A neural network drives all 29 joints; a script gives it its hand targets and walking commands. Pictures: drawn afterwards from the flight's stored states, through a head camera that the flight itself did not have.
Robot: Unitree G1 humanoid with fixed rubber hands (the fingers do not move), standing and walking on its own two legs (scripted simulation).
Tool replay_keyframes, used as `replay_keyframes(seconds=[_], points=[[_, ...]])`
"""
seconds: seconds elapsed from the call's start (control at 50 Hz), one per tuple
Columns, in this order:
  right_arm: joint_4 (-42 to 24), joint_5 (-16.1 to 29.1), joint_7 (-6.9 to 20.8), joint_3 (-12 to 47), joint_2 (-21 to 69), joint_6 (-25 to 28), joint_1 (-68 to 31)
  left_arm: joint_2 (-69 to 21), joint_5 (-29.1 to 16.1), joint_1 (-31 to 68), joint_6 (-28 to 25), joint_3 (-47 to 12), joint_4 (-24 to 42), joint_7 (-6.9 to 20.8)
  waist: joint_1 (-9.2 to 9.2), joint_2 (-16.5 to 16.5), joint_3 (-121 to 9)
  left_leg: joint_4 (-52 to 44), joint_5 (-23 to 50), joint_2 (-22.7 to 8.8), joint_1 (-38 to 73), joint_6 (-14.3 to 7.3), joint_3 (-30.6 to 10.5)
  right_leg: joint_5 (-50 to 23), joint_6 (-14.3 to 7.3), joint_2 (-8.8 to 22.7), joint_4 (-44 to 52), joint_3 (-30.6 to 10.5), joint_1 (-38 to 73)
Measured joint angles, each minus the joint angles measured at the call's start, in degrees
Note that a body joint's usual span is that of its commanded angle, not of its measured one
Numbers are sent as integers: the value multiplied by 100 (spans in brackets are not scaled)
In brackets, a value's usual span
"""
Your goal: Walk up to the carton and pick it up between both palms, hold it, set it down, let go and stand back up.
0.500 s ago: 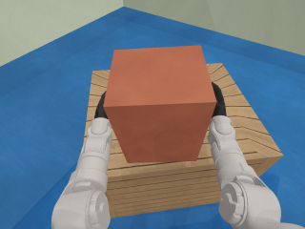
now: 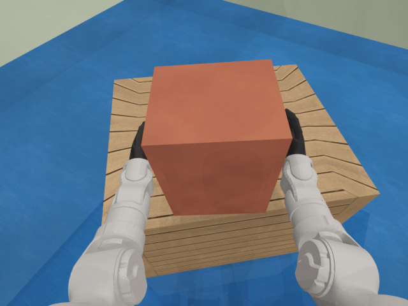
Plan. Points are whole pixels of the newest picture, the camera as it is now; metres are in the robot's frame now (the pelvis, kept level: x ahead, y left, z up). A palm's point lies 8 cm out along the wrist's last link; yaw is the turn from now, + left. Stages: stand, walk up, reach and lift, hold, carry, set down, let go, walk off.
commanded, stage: set down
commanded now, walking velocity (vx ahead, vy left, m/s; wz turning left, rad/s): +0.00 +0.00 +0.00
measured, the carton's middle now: (216, 148) +0.43 +0.00 +0.04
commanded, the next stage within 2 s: none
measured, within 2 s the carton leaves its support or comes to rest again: rests again in 0.90 s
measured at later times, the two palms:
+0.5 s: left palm (147, 162) +0.41 +0.15 +0.01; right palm (289, 153) +0.43 -0.16 +0.03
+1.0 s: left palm (156, 169) +0.41 +0.13 -0.02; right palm (291, 167) +0.42 -0.18 -0.01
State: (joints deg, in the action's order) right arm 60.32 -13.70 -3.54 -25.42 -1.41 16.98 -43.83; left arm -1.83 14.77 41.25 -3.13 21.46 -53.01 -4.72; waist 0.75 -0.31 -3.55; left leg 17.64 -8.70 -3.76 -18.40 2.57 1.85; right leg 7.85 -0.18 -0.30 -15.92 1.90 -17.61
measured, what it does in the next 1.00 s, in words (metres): stands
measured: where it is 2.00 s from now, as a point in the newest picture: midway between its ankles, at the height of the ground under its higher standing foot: outside the picture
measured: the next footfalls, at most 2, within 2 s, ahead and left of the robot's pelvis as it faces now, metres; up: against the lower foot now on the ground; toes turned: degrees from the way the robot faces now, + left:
none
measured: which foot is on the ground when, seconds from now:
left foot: down 0.00-1.00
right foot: down 0.00-1.00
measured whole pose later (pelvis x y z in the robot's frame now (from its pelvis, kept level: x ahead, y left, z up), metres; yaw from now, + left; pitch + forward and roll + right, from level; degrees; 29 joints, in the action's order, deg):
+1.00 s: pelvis +0.00 +0.00 -0.02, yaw -2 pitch +26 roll +0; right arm 74.0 -17.8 -4.3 -26.3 -5.7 27.4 -49.8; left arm 1.3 7.3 48.3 -26.0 22.1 -76.4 -7.6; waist 1.9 2.4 -11.5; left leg 22.0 -8.5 -4.2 -39.5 2.1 4.2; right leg 7.6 -0.1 -0.6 -22.0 -0.5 -40.6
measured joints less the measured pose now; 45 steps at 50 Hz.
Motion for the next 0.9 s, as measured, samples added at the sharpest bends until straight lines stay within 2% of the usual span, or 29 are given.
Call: replay_keyframes(seconds=[0.22,0.58,0.76,0.9], points=[[203,-348,40,-315,-8,109,-216,48,17,230,-353,199,-489,-32,71,50,-136,-39,79,-3,-360,-8,69,-42,-4,-2,-75,-66,-441],[621,-731,96,-718,-48,460,-421,128,-39,378,-915,294,-1097,-123,26,81,-397,139,30,-23,-1139,7,75,2,-16,-15,-254,-74,-1228],[905,-677,58,-512,-222,842,-440,110,-298,400,-1582,249,-1469,-259,33,172,-630,293,1,-43,-1740,-13,103,-9,-5,-29,-375,-101,-1828],[1228,-466,-35,-226,-381,1089,-496,211,-546,576,-2049,108,-2002,-305,85,253,-753,375,9,-38,-1985,-37,165,-19,7,-22,-498,-164,-2121]])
